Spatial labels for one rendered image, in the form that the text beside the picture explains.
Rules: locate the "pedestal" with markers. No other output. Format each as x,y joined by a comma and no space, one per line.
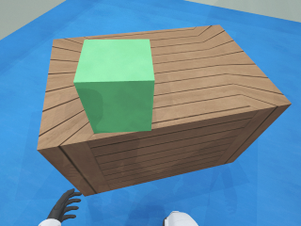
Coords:
210,103

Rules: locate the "carton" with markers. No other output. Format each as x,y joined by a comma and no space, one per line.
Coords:
115,81

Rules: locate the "robot right thigh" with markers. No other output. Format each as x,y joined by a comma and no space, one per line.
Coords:
179,219

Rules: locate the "robot left hand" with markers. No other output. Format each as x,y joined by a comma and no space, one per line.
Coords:
61,207

